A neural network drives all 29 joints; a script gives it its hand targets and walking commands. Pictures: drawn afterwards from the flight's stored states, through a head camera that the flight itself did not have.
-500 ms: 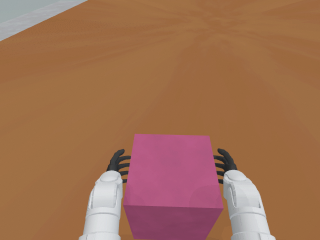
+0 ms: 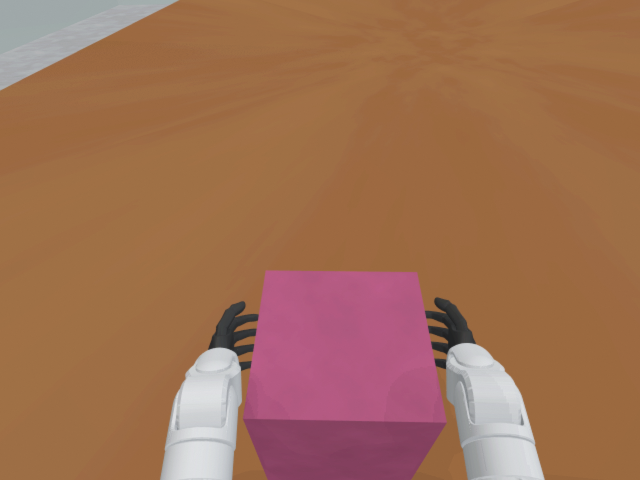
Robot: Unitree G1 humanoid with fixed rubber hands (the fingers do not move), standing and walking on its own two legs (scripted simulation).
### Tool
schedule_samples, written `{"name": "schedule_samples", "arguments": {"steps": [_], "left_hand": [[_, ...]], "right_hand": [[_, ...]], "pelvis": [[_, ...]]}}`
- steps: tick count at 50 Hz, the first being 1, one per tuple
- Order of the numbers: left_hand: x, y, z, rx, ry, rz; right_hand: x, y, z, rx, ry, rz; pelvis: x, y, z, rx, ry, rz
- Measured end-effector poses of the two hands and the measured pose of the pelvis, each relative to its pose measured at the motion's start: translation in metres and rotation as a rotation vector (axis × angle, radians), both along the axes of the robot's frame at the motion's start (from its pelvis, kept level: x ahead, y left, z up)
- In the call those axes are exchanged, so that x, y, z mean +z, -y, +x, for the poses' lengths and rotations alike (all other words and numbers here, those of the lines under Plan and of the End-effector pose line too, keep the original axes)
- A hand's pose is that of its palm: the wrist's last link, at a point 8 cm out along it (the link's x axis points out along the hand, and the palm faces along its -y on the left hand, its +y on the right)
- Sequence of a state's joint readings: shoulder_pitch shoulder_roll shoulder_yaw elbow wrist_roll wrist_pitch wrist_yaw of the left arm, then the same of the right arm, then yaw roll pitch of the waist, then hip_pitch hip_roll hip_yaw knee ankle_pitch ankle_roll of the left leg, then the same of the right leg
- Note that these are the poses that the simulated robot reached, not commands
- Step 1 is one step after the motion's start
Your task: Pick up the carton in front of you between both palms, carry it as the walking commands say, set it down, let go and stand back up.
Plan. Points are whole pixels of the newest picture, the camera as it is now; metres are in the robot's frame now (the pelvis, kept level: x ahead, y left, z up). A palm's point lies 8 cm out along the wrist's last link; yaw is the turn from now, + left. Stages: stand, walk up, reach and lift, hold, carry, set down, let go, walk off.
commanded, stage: carry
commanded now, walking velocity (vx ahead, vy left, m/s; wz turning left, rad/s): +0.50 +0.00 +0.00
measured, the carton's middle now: (339, 380) +0.30 +0.01 -0.05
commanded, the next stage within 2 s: none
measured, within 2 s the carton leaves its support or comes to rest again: neither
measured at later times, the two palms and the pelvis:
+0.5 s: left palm (234, 253) +0.49 +0.18 +0.03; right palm (414, 249) +0.48 -0.12 +0.04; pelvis +0.20 +0.03 +0.01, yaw -2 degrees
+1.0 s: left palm (256, 189) +0.66 +0.16 +0.04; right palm (406, 185) +0.66 -0.14 +0.04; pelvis +0.38 +0.01 +0.00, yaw +0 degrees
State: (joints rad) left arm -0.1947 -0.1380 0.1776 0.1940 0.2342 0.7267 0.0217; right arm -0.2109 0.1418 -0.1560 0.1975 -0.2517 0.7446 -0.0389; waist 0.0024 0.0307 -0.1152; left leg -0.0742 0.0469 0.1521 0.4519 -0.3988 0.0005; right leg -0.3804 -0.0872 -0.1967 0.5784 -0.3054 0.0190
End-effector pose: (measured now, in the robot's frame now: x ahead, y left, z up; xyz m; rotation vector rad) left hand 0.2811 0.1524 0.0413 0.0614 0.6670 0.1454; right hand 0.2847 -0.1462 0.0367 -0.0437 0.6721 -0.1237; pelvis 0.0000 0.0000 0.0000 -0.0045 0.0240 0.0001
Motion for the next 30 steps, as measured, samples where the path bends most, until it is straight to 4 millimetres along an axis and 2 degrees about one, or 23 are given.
{"name": "schedule_samples", "arguments": {"steps": [3, 6, 10, 13, 18, 22, 26, 30], "left_hand": [[0.002, 0.009, 0.026, 0.003, 0.017, 0.001], [0.001, 0.013, 0.043, 0.014, 0.007, -0.013], [0.003, 0.01, 0.058, 0.027, -0.01, -0.016], [0.009, 0.004, 0.078, 0.033, 0.004, -0.02], [0.011, -0.012, 0.129, 0.015, 0.025, -0.024], [-0.001, -0.024, 0.177, -0.004, 0.021, -0.038], [-0.008, -0.024, 0.213, -0.034, -0.036, -0.028], [-0.006, -0.02, 0.249, -0.043, -0.026, -0.035]], "right_hand": [[-0.001, 0.009, 0.025, -0.008, 0.017, 0.014], [0.001, 0.012, 0.044, 0.001, 0.007, 0.001], [0.008, 0.01, 0.067, 0.018, -0.009, -0.004], [0.015, 0.004, 0.088, 0.022, 0.005, -0.003], [0.018, -0.012, 0.133, 0.011, 0.026, -0.019], [0.008, -0.024, 0.174, -0.006, 0.019, -0.04], [-0.001, -0.024, 0.202, -0.039, -0.039, -0.026], [0.002, -0.02, 0.233, -0.055, -0.029, -0.021]], "pelvis": [[-0.003, 0.009, 0.018, 0.016, -0.006, -0.018], [0.002, 0.015, 0.033, 0.035, -0.022, -0.008], [0.013, 0.015, 0.057, 0.035, -0.043, 0.014], [0.017, 0.01, 0.078, 0.028, -0.051, 0.019], [0.013, -0.009, 0.127, 0.014, -0.045, 0.007], [0.001, -0.027, 0.17, -0.013, -0.035, 0.016], [0.01, -0.034, 0.203, -0.03, -0.048, -0.004], [0.017, -0.033, 0.235, -0.027, -0.054, -0.019]]}}
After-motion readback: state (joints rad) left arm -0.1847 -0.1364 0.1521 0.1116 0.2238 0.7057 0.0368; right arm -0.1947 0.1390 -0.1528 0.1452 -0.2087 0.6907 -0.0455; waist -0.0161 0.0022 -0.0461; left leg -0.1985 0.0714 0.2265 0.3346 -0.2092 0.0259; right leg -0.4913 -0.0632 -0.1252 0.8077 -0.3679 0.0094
